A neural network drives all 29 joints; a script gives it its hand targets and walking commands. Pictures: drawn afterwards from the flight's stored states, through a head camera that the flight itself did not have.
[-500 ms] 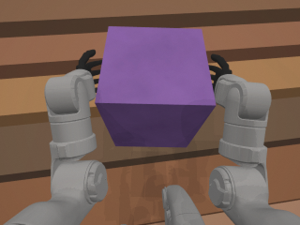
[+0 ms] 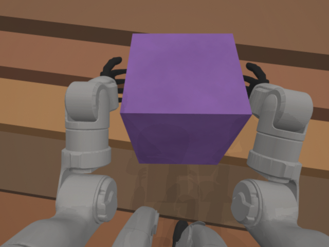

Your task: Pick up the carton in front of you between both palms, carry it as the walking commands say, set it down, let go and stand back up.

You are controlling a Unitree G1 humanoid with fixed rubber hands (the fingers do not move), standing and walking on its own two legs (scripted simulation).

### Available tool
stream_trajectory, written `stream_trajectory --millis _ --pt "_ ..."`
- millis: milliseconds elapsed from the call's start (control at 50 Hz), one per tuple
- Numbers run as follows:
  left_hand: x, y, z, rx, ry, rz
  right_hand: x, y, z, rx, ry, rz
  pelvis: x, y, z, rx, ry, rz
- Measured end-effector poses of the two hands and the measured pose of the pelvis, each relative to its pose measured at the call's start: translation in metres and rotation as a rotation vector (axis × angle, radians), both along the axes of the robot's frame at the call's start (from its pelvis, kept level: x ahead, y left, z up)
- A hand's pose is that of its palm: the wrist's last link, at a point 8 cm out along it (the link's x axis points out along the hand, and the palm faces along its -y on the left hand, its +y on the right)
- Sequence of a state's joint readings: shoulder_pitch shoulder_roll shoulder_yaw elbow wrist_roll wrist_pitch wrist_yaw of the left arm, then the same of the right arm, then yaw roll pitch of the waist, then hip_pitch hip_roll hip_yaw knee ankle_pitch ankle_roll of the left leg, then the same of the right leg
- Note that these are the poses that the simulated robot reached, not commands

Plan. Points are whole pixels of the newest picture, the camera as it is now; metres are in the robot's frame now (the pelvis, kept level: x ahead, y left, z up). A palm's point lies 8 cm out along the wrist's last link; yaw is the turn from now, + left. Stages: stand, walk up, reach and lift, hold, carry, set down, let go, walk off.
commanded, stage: carry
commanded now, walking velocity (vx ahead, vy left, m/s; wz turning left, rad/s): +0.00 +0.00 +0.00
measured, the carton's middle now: (179, 106) +0.41 +0.03 +0.08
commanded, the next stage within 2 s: none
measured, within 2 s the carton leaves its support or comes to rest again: neither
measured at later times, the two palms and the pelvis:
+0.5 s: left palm (113, 60) +0.44 +0.18 +0.17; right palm (257, 82) +0.43 -0.12 +0.17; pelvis +0.09 +0.03 +0.03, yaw -1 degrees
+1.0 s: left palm (119, 66) +0.43 +0.16 +0.17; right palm (266, 89) +0.42 -0.13 +0.16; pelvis +0.08 +0.03 +0.03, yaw -2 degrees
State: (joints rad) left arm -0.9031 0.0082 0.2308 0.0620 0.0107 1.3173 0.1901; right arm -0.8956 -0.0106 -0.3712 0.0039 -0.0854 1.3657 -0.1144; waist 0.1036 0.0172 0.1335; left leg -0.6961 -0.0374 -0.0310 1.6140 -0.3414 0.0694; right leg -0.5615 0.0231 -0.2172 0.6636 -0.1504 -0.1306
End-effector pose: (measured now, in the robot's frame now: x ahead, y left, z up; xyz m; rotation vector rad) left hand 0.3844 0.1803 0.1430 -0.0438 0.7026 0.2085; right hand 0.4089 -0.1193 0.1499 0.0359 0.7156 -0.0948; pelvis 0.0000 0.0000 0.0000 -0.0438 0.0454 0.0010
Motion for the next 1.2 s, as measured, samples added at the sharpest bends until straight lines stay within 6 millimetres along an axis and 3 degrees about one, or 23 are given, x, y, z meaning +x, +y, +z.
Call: stream_trajectory --millis 80,160,320,440,580,1200 --pt "0.024 -0.001 0.034 -0.018 -0.068 0.018 0.019 -0.001 0.029 0.02 -0.066 -0.014 0.019 0.006 0.017 0.027 0.017 0.007" --pt "0.045 -0.003 0.053 -0.03 -0.085 -0.032 0.028 -0.003 0.046 0.002 -0.082 -0.036 0.042 0.019 0.018 0.021 0.019 0.001" --pt "0.056 0.0 0.058 -0.005 0.01 -0.091 0.025 0.001 0.047 -0.05 0.011 -0.04 0.076 0.033 0.029 0.044 -0.017 -0.015" --pt "0.056 0.002 0.037 0.011 0.075 -0.107 0.023 0.002 0.026 -0.065 0.075 -0.03 0.091 0.035 0.031 0.042 -0.026 -0.022" --pt "0.056 -0.002 0.023 0.032 0.066 -0.131 0.023 -0.001 0.014 -0.087 0.066 -0.017 0.089 0.033 0.031 0.041 -0.025 -0.027" --pt "0.034 -0.017 0.023 0.04 0.047 -0.134 0.002 -0.016 0.013 -0.081 0.047 -0.02 0.072 0.023 0.031 0.042 -0.031 -0.026"
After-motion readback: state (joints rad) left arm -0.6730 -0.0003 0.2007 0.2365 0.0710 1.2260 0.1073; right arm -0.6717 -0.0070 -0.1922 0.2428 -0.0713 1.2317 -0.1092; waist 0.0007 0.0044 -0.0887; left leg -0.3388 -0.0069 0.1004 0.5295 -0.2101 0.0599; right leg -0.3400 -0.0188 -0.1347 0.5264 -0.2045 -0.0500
